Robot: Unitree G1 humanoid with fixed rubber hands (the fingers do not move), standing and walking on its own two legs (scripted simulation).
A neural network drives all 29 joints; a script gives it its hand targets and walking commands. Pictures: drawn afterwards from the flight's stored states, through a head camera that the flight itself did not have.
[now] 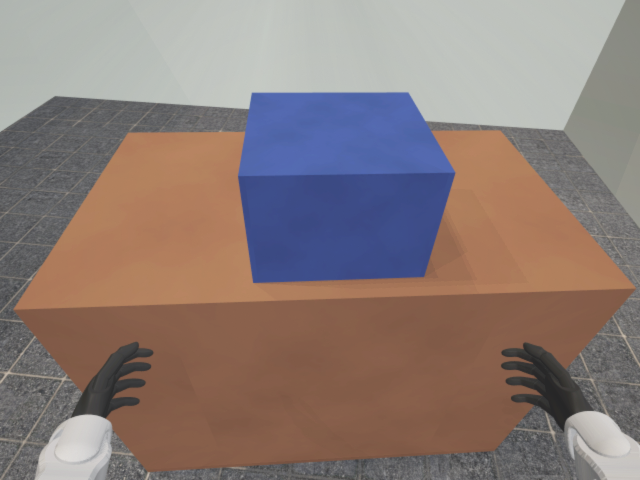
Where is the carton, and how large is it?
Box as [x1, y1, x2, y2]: [238, 92, 455, 282]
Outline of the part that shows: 407,92 252,93 238,179 253,282 411,277 424,275 455,172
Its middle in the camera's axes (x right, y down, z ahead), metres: +0.02 -0.10 +0.69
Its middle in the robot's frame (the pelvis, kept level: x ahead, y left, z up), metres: +0.58 -0.03 +0.09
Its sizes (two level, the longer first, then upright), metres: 0.294 0.277 0.213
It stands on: a pedestal, 0.76 m high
